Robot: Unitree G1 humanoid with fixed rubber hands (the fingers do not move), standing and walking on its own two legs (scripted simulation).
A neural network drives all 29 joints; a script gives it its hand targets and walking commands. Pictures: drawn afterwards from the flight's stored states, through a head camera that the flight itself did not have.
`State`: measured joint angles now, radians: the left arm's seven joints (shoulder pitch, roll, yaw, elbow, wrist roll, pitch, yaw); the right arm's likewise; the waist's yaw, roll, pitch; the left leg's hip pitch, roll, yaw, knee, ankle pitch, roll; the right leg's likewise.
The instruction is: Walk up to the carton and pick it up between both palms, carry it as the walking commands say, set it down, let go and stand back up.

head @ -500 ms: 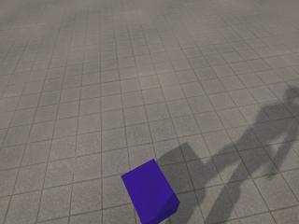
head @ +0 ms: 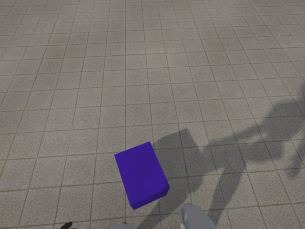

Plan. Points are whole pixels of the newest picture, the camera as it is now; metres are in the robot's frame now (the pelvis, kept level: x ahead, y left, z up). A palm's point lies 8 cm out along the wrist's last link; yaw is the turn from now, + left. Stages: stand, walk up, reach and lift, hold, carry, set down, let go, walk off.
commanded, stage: walk up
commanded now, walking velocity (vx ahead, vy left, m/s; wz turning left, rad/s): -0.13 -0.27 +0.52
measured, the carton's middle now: (141, 176) +0.39 +0.07 -0.64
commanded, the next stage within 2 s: none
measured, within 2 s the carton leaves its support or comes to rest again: neither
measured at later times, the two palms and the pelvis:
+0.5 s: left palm out of the picture -0.09 +0.14 -0.15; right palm (265, 204) +0.17 -0.30 -0.11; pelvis -0.03 -0.10 -0.01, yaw +14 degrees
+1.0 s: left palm out of the picture -0.14 +0.16 -0.13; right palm out of the picture +0.08 -0.31 -0.13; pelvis -0.06 -0.08 +0.00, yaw +19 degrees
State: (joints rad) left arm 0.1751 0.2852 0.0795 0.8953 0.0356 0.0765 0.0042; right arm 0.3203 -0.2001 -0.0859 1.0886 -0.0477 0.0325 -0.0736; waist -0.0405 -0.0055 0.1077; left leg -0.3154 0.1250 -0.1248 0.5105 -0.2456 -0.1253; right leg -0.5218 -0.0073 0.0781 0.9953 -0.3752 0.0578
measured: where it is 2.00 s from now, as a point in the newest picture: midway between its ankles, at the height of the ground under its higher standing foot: outside the picture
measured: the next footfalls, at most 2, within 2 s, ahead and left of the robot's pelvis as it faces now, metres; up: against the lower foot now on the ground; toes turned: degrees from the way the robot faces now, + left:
right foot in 0.10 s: +0.06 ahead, -0.22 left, +0.00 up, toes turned +3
left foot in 0.46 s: -0.06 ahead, -0.02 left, +0.00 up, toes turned +17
